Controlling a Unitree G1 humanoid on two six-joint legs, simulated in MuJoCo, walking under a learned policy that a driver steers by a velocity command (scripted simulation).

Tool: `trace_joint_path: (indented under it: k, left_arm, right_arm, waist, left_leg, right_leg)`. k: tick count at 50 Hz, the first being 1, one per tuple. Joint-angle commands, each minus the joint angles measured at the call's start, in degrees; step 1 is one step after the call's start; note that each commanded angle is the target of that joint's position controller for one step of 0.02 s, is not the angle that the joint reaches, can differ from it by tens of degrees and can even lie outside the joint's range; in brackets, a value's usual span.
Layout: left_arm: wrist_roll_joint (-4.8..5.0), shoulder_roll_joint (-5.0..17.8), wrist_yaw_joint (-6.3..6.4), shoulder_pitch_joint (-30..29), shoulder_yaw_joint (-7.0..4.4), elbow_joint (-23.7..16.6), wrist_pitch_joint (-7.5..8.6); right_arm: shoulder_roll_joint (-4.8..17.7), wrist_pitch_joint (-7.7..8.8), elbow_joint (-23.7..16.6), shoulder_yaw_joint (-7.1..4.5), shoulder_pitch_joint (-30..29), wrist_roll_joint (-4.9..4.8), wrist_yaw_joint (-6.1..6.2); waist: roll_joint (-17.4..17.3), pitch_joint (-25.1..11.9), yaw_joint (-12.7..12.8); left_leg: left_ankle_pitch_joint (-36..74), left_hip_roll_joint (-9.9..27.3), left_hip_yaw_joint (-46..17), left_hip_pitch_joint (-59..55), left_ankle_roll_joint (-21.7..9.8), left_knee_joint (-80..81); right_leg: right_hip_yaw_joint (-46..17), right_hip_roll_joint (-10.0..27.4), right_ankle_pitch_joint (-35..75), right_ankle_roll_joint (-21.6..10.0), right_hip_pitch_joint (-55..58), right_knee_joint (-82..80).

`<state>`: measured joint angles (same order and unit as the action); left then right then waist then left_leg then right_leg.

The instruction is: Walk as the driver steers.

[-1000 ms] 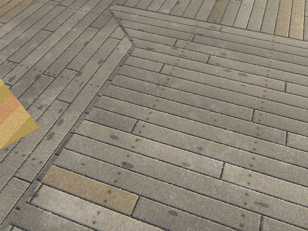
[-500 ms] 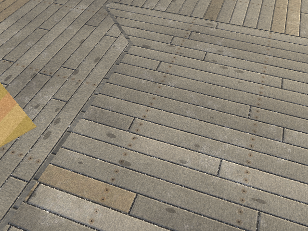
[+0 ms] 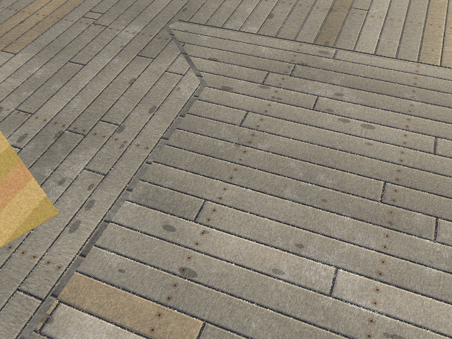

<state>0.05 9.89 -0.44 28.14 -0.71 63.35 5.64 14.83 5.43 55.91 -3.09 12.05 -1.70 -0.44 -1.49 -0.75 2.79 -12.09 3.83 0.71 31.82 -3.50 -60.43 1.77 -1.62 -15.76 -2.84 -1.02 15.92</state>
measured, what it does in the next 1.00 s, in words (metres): walks ahead: left foot, then right foot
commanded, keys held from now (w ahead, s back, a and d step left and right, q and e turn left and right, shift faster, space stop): w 0.54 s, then w+e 0.46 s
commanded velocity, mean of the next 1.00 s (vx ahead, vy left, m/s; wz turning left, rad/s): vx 0.48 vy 0.00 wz -0.15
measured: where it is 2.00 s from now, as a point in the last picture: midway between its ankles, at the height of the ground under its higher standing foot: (285, 210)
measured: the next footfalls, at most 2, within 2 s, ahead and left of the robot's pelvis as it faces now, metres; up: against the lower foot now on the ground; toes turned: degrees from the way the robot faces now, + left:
left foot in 0.26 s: +0.33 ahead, +0.14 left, +0.00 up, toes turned +2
right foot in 0.82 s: +0.64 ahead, -0.09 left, +0.00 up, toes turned -8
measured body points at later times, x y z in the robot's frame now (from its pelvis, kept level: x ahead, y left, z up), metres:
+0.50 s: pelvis +0.28 +0.06 +0.00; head +0.29 +0.07 +0.45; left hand +0.39 +0.33 -0.13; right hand +0.30 -0.20 -0.14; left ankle +0.29 +0.14 -0.75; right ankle +0.33 -0.10 -0.66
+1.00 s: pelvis +0.58 -0.02 +0.00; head +0.61 -0.03 +0.44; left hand +0.71 +0.23 -0.12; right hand +0.64 -0.30 -0.13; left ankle +0.59 +0.16 -0.66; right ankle +0.60 -0.09 -0.75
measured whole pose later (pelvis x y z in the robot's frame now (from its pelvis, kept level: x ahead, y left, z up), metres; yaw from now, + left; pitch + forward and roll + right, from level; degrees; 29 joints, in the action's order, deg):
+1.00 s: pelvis +0.58 -0.02 +0.00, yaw -12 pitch +1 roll +0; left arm 0.3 14.3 -1.8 14.8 -3.7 47.7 4.3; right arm 15.9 7.2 50.5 -2.5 9.8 0.0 0.1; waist -1.1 2.3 0.9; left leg -17.9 4.9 -3.4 30.1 -0.8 -63.8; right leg -1.0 -5.8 -7.6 -6.0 -15.9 22.3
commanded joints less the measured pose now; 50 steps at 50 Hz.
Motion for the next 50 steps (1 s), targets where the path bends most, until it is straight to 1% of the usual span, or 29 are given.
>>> trace_joint_path:
  k: [1, 3, 8, 10, 11, 12, 13, 14, 15, 16, 17, 18, 19, 21, 25, 30, 35, 37, 38, 39, 40, 41, 42, 43, 44, 45, 46, 48, 50]
  left_arm:
    - [-0.40, 7.77, 1.08, 3.48, -0.85, -1.92, -0.46]
    - [-0.42, 9.22, 1.63, 3.18, -1.09, -2.74, -0.71]
    - [0.88, 10.56, 1.95, 4.63, -2.09, -2.34, -0.67]
    - [0.74, 11.52, 1.94, 3.08, -2.64, -2.82, -1.06]
    - [0.46, 12.27, 1.92, 2.22, -2.97, -3.17, -1.43]
    - [0.04, 12.09, 1.87, 1.15, -2.96, -3.63, -1.98]
    - [-0.37, 11.62, 1.69, -0.02, -2.57, -4.71, -2.15]
    - [-0.92, 4.78, 0.92, 5.72, -0.72, -6.00, -1.35]
    - [0.62, 2.36, 0.43, 6.70, 0.05, -5.08, 0.43]
    - [2.36, 7.87, 0.25, 0.56, -1.47, -7.16, 1.82]
    - [3.15, 9.81, 0.45, -4.83, -1.93, -8.88, 2.41]
    - [2.67, 9.74, 1.00, -7.03, -2.30, -9.19, 2.28]
    - [1.80, 9.37, 1.46, -6.44, -2.91, -8.95, 1.50]
    - [1.39, 6.63, 1.67, -4.11, -2.86, -8.58, -0.12]
    - [0.47, 7.94, 1.88, -12.81, -3.53, -12.37, -0.88]
    - [0.81, 6.26, 0.43, -23.76, -2.67, -15.44, -0.12]
    - [1.57, 6.62, -1.56, -31.06, -2.06, -19.18, -0.17]
    - [1.54, 7.37, -2.52, -31.36, -2.19, -20.49, 0.00]
    - [1.44, 8.33, -2.84, -29.75, -2.59, -20.69, 0.02]
    - [1.33, 9.97, -2.98, -25.83, -3.44, -20.20, -0.09]
    - [1.34, 12.38, -2.91, -17.33, -4.97, -18.10, -0.24]
    - [1.19, 16.96, -2.29, -7.41, -6.85, -16.13, -0.58]
    - [1.13, 22.76, -2.03, -2.81, -8.22, -15.70, -0.73]
    - [0.89, 17.72, -1.85, -2.22, -6.62, -15.85, -0.76]
    - [0.59, 15.13, -1.58, -5.16, -5.86, -16.34, -0.64]
    - [0.54, 13.83, -1.47, -9.83, -5.43, -17.76, -0.50]
    - [0.33, 12.38, -1.53, -13.44, -4.97, -18.97, -0.51]
    - [-0.10, 11.00, -1.34, -16.06, -4.46, -20.24, -0.52]
    - [0.42, 12.50, -0.71, -14.76, -4.88, -20.26, -0.40]
  right_arm:
    - [0.03, 0.29, -5.31, 0.26, -8.34, 0.31, -0.68]
    - [-0.69, 0.31, -7.57, 0.93, -14.09, 0.24, -0.90]
    - [1.62, 0.50, -10.68, 1.07, -20.10, -0.26, -2.00]
    - [3.70, 0.88, -10.77, 0.23, -17.81, -0.16, -2.31]
    - [5.31, 0.93, -9.91, -0.61, -13.81, -0.14, -2.20]
    - [7.46, 0.80, -7.27, -1.97, -4.95, -0.31, -1.87]
    - [9.99, 0.44, -4.43, -3.24, 5.20, -0.37, -1.30]
    - [15.88, 0.05, -2.76, -4.58, 14.14, 1.30, -0.80]
    - [13.09, -0.15, -2.06, -3.51, 14.27, 1.32, -1.12]
    - [9.27, 0.27, -2.57, -2.29, 7.97, 0.76, -1.37]
    - [6.53, 0.56, -3.90, -1.49, 2.19, 0.75, -1.41]
    - [4.74, 0.99, -4.43, -0.86, -2.04, 1.24, -1.79]
    - [3.05, 1.40, -4.42, -0.36, -4.00, 1.81, -2.04]
    - [2.54, 1.55, -3.15, -0.17, -3.18, 1.92, -2.17]
    - [5.92, 1.65, -1.08, -0.63, 1.53, 1.88, -0.56]
    - [7.71, 1.07, -0.14, -0.76, 6.43, 1.50, 0.83]
    - [7.84, -0.09, 2.16, -1.05, 11.41, 1.29, 1.06]
    - [8.55, -0.92, 1.88, -1.41, 10.71, 1.28, 1.25]
    - [9.34, -1.26, 1.27, -1.62, 9.55, 1.34, 1.37]
    - [10.07, -1.72, 0.64, -1.81, 8.57, 1.50, 1.54]
    - [9.88, -2.34, -0.22, -1.67, 7.44, 1.69, 1.80]
    - [9.14, -2.32, -1.91, -1.06, 7.77, 2.27, 2.21]
    - [1.20, -0.59, -3.99, 1.66, 13.48, 3.26, 0.93]
    - [4.47, 2.00, -3.51, 1.08, 10.79, 1.88, 0.05]
    - [8.48, 3.57, -5.74, -0.06, 4.86, -0.26, -0.48]
    - [8.39, 4.25, -6.65, 0.04, 1.63, -0.34, -0.24]
    - [8.22, 4.13, -6.70, -0.40, 0.38, 0.65, 0.24]
    - [7.48, 2.50, -7.22, -1.00, 1.57, 1.60, 0.71]
    - [5.85, 1.26, -8.04, -0.96, 1.14, 2.36, 1.00]
  waist:
    - [5.81, 7.78, 0.61]
    - [6.08, 8.89, 1.52]
    - [6.99, 10.73, 0.75]
    - [7.64, 7.77, -1.99]
    - [8.92, 4.15, -4.44]
    - [9.27, -1.32, -8.91]
    - [8.48, -7.32, -13.45]
    - [-5.03, -17.79, -11.65]
    - [-12.42, -23.71, -10.50]
    - [-9.10, -12.83, -9.46]
    - [-4.87, -5.79, -7.65]
    - [-0.24, -1.72, -5.28]
    - [-0.74, -0.58, -2.97]
    - [-2.45, 0.56, -1.00]
    - [-1.18, 4.54, -1.72]
    - [-0.89, 4.95, -5.16]
    - [0.06, 6.55, -7.32]
    - [-0.69, 5.84, -6.41]
    - [-1.78, 4.19, -5.07]
    - [-3.06, 1.01, -2.70]
    - [-2.75, -3.76, 1.75]
    - [0.98, -9.91, 5.35]
    - [15.49, -17.71, 1.79]
    - [11.78, -21.27, 3.22]
    - [10.13, -13.01, 3.38]
    - [4.53, -8.04, 1.69]
    - [0.82, -4.44, -0.50]
    - [2.39, -2.64, -3.80]
    - [3.37, -1.57, -4.38]
  left_leg:
    - [5.22, 1.64, 0.33, 13.10, 1.81, 9.37]
    - [9.37, 0.14, 1.76, 9.06, 2.57, 18.27]
    - [12.72, -1.17, 1.54, 4.23, 0.61, 27.85]
    - [10.59, -2.67, 1.96, -0.77, -1.25, 29.43]
    - [9.20, -4.48, 3.12, -6.83, -2.28, 28.79]
    - [8.56, -6.40, 4.18, -17.64, -3.75, 28.61]
    - [8.04, -3.16, 0.38, -33.25, -5.91, 27.97]
    - [-1.70, 12.83, -24.51, -55.80, -14.19, 30.23]
    - [-10.19, 19.88, -46.94, -58.62, -18.50, 43.53]
    - [-12.37, 17.03, -40.98, -49.67, -14.73, 45.77]
    - [-7.84, 15.11, -31.18, -39.55, -12.41, 46.65]
    - [-0.55, 12.79, -23.69, -29.96, -10.93, 48.34]
    - [3.21, 10.17, -18.02, -24.15, -9.58, 49.79]
    - [5.40, 8.05, -13.20, -18.50, -9.78, 52.52]
    - [8.96, 7.88, -9.51, -18.09, -11.08, 55.67]
    - [11.97, 6.05, -2.75, -22.64, -8.09, 56.07]
    - [14.75, 10.28, 0.29, -35.63, -6.92, 52.71]
    - [22.63, 11.51, 1.74, -39.50, -5.81, 48.69]
    - [32.57, 11.51, 2.85, -40.10, -5.10, 45.06]
    - [43.85, 11.05, 4.10, -40.17, -4.26, 38.82]
    - [50.49, 8.96, 6.49, -37.69, -2.67, 27.44]
    - [40.39, 6.80, 7.75, -25.32, -0.45, 10.95]
    - [0.21, -4.92, 5.72, 1.17, 3.79, -12.05]
    - [-18.70, -6.48, -5.39, 9.50, 2.49, -18.94]
    - [-14.84, -3.17, -6.77, 14.25, 0.95, -19.57]
    - [-9.88, -0.49, -6.18, 12.85, 0.51, -15.79]
    - [-7.15, 1.30, -5.61, 9.84, 0.99, -10.77]
    - [-5.22, 3.04, -5.72, 3.07, 2.27, -4.75]
    - [-3.03, 2.67, -4.47, 1.91, 4.37, 0.46]
  right_leg:
    - [-10.20, 13.27, 18.62, -6.95, 3.12, -8.93]
    - [-8.04, 12.44, 17.66, -6.92, -0.78, -10.45]
    - [-6.10, 15.30, 20.86, -6.69, 1.78, -10.64]
    - [-4.81, 16.25, 34.09, -5.44, 5.66, -5.59]
    - [-4.00, 16.21, 45.43, -4.75, 6.73, -0.20]
    - [-2.32, 14.45, 53.38, -3.53, 5.27, 9.94]
    - [-1.41, 12.19, 48.22, -1.69, -3.78, 23.31]
    - [-0.14, 3.49, 20.13, 1.59, -24.80, 46.97]
    - [-7.48, -2.44, -15.18, 2.05, -34.10, 60.80]
    - [-9.76, 1.51, -13.30, 0.41, -39.86, 65.30]
    - [-7.82, 4.71, -8.17, -0.60, -40.11, 64.03]
    - [-6.67, 7.42, -3.48, -0.62, -37.04, 60.15]
    - [-6.75, 9.42, -0.77, -0.68, -32.96, 56.52]
    - [-6.20, 10.47, 0.41, -0.40, -28.85, 52.93]
    - [-5.10, 11.63, 8.94, 1.94, -36.78, 42.27]
    - [-1.75, 8.69, 23.58, 2.08, -35.72, 23.14]
    - [-2.25, 6.93, 19.52, -0.27, -40.19, 17.13]
    - [-0.98, 5.71, 14.25, -1.92, -39.39, 16.20]
    - [0.72, 4.10, 11.46, -2.92, -35.65, 16.27]
    - [2.69, 1.84, 9.39, -4.03, -29.34, 16.61]
    - [4.26, -1.01, 10.43, -5.57, -18.29, 14.86]
    - [-5.35, 4.05, 11.59, -8.80, -0.82, 14.86]
    - [-37.00, 18.86, 1.11, -20.12, 21.91, 10.11]
    - [-48.91, 21.32, -1.48, -20.31, 26.25, 1.71]
    - [-39.98, 19.18, 1.89, -16.74, 20.57, 1.19]
    - [-32.12, 16.81, 8.06, -15.05, 11.70, 0.59]
    - [-26.59, 14.76, 14.19, -14.07, 3.21, -0.49]
    - [-21.80, 11.80, 19.28, -13.44, -5.86, -3.04]
    - [-18.73, 10.68, 22.22, -14.01, -10.21, -4.33]
Velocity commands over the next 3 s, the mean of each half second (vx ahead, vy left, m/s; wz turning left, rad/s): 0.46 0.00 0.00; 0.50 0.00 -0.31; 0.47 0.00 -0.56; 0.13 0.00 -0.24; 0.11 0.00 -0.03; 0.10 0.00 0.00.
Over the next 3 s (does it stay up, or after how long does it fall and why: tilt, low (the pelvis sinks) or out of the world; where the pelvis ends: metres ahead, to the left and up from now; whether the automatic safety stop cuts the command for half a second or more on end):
stays up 1.06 -0.13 -0.01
